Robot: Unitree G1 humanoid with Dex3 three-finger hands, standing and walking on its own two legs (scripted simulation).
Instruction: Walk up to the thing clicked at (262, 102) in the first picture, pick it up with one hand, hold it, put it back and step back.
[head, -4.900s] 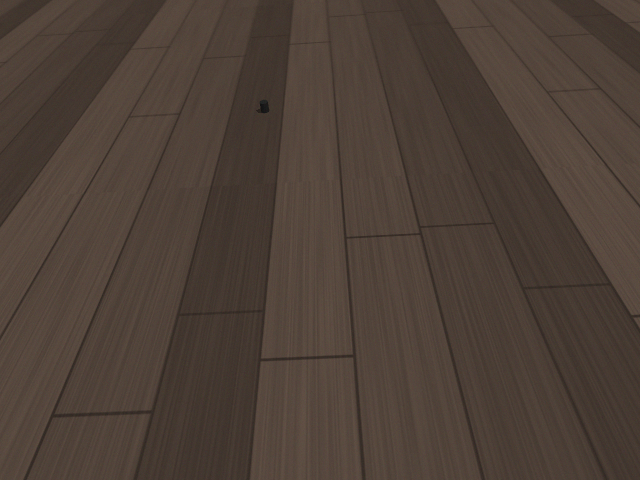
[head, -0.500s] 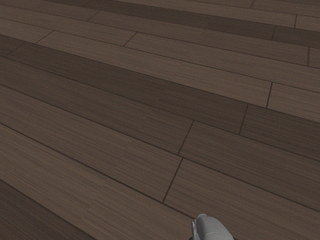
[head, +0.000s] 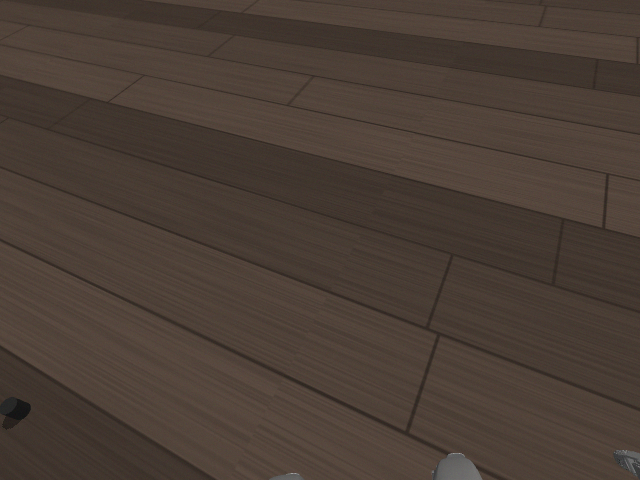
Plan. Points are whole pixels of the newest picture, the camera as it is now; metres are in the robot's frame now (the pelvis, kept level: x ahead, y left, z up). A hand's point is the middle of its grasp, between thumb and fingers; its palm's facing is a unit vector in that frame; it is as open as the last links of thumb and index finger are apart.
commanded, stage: walk up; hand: left
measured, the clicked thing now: (15, 408) +0.43 +1.03 -0.70
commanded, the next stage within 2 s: none
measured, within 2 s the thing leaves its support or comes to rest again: neither
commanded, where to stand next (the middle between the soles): -0.02 +0.94 m, yaw -16 degrees
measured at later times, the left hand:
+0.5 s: hand out of the picture +0.15 +0.49 -0.08, palm faces -0.04 -0.80 -0.60, open 7.4 cm
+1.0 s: hand out of the picture +0.15 +0.69 -0.12, palm faces -0.19 -0.84 -0.51, open 7.4 cm
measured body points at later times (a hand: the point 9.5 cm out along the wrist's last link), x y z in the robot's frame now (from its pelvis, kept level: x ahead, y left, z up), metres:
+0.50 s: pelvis +0.04 +0.19 +0.02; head +0.07 +0.14 +0.46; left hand +0.15 +0.53 -0.04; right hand +0.12 -0.13 -0.11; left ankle +0.05 +0.36 -0.60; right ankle +0.11 +0.03 -0.69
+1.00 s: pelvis +0.04 +0.42 +0.01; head +0.10 +0.38 +0.45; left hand +0.16 +0.73 -0.09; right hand +0.06 +0.08 -0.11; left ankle +0.07 +0.47 -0.69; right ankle +0.09 +0.33 -0.70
